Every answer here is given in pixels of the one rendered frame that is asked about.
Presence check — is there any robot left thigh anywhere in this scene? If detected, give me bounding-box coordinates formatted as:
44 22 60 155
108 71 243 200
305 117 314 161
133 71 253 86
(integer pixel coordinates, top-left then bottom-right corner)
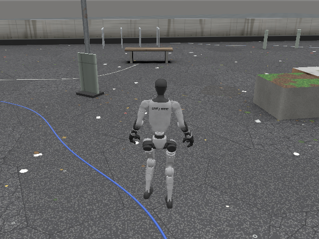
143 138 156 168

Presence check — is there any right robot forearm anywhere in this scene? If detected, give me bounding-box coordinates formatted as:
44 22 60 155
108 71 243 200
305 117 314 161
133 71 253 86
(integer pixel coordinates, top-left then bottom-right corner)
181 121 192 138

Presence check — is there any robot left hand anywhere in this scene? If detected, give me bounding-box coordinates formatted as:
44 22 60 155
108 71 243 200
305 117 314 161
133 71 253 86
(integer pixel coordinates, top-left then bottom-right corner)
129 134 140 144

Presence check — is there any right robot upper arm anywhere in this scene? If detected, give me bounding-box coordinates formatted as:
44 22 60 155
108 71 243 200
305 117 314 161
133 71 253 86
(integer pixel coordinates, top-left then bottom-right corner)
171 101 185 128

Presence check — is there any robot right hand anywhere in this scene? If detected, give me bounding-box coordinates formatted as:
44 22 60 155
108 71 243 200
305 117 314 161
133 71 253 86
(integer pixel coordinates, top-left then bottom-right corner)
183 136 194 147

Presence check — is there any right robot shin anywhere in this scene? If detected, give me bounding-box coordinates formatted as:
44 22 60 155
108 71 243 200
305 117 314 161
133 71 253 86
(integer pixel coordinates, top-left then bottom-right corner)
166 168 174 202

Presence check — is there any left robot forearm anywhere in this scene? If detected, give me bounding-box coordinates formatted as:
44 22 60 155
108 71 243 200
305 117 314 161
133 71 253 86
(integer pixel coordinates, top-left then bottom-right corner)
131 119 140 136

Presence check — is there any left robot upper arm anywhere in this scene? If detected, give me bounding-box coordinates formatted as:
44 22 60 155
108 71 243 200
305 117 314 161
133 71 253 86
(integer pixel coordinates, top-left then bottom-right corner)
136 100 150 126

